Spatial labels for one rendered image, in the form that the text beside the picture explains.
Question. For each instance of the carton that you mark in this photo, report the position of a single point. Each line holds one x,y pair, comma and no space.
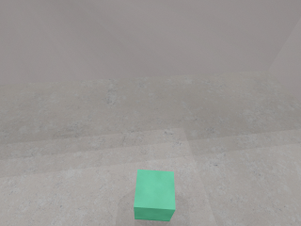
154,195

